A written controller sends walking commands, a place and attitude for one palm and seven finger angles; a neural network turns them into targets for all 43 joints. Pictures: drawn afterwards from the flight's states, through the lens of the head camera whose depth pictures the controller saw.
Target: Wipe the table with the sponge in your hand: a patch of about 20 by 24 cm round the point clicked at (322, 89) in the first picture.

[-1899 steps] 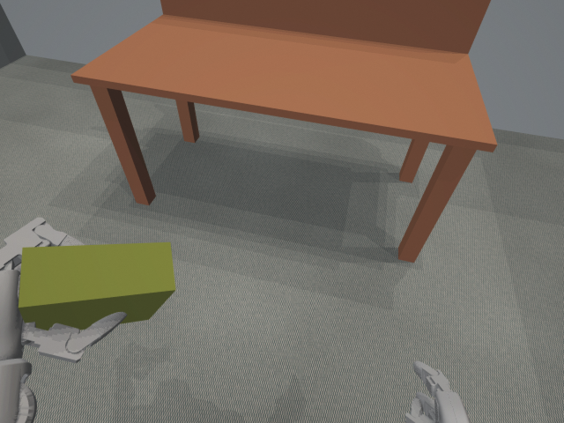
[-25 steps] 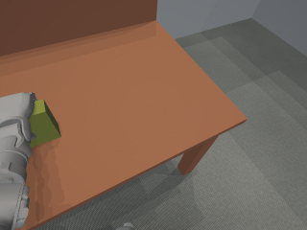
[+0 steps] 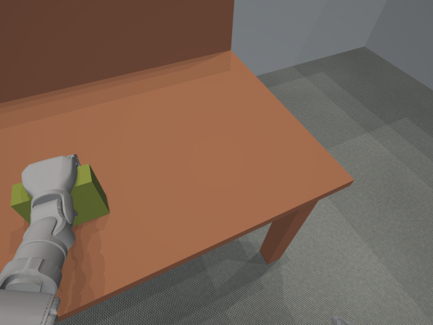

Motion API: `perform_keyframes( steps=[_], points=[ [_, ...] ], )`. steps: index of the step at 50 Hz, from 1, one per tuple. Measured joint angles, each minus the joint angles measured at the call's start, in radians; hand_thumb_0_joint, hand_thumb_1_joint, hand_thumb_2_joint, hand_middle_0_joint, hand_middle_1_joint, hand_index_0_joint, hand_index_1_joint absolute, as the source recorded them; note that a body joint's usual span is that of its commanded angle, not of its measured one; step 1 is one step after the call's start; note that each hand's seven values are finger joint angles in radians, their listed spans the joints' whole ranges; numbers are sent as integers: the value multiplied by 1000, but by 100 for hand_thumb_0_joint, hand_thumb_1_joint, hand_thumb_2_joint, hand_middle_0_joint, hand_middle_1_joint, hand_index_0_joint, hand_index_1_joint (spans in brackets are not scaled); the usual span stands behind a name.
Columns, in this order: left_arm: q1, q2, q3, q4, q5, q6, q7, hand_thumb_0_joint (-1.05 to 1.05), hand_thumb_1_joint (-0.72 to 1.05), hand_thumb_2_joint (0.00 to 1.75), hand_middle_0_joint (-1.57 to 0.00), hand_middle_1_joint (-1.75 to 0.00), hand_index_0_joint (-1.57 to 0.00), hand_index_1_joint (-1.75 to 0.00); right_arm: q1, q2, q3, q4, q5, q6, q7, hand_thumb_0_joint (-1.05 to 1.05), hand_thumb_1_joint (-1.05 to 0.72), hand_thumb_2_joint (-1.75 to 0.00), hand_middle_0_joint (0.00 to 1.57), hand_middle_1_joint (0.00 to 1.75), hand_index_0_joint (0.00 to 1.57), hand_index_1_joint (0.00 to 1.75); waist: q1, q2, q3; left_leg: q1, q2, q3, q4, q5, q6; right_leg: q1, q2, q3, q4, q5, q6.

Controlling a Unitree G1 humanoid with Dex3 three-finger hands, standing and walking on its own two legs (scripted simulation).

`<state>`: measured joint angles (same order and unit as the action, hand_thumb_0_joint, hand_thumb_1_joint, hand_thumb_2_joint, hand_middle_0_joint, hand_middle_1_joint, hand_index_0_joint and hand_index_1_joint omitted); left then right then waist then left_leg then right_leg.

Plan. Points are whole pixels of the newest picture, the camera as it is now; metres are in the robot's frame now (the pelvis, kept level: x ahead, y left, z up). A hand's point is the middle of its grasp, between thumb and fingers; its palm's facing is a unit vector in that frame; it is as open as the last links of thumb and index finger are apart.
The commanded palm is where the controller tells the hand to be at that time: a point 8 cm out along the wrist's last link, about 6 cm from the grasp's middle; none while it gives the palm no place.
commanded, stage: wipe back along the first lane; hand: left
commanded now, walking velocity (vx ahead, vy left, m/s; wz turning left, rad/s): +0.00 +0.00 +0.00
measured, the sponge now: (69, 206) +0.35 +0.34 -0.04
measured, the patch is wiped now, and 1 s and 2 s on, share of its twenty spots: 1.00 1.00 1.00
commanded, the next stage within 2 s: lift the sponge slowly off the table in 0.82 s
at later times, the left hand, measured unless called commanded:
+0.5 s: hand (71, 212) +0.31 +0.31 +0.01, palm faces -0.07 -0.02 -1.00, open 9.5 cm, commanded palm +0.27 +0.28 +0.03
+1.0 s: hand (73, 239) +0.26 +0.28 +0.01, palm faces -0.05 -0.04 -1.00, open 9.5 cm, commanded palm +0.23 +0.26 +0.04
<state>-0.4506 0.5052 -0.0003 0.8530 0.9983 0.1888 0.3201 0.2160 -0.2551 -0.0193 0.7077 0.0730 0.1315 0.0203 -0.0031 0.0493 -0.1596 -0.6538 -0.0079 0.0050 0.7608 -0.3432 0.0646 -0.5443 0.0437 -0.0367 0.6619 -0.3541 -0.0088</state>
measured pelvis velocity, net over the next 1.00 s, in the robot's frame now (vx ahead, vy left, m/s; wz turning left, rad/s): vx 0.00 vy -0.03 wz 0.01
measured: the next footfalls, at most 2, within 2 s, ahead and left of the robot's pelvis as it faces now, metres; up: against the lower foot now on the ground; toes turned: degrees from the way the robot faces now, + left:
none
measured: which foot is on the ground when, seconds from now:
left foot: down 0.00-1.00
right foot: down 0.00-1.00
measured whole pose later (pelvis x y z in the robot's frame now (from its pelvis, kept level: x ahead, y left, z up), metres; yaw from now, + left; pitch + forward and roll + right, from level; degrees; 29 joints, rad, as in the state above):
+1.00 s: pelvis +0.00 -0.03 +0.01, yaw +1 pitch +7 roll -2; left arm -0.04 0.39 -0.06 0.43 0.98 0.30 0.31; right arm 0.13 -0.25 -0.01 0.67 0.07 0.10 -0.02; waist 0.05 0.07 -0.14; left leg -0.50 0.00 0.00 0.71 -0.33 0.03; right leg -0.41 0.05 -0.04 0.65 -0.36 -0.04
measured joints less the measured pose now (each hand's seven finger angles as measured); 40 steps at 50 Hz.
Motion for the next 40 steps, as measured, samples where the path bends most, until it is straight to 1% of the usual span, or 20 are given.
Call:
perform_keyframes(
  steps=[16, 28, 40],
  points=[
    [140, -62, -44, -166, -11, 74, -5, 0, -47, 110, -77, -139, -77, -142, -38, 3, 6, -19, 3, 1, -10, 0, -91, -90, 20, 30, 20, 30, 27, 10, 4, 64, -3, -9, -23, -1, -12, 60, -1, -7, -10, -11, -10],
    [263, -76, -36, -286, -21, 88, -18, 0, -46, 110, -77, -139, -77, -143, -50, 0, 10, -32, 3, -9, -16, 0, -91, -90, 20, 30, 20, 30, 32, 15, 5, 103, 5, -8, -36, -3, -24, 93, 6, -4, -15, -15, -22],
    [386, -99, -43, -404, -28, 100, -11, 1, -46, 110, -77, -140, -76, -143, -69, -7, 5, -37, 3, -20, -24, 1, -91, -90, 20, 30, 20, 30, 42, 20, 9, 140, 8, -4, -51, 3, -31, 123, 9, 0, -18, -13, -29]
  ],
)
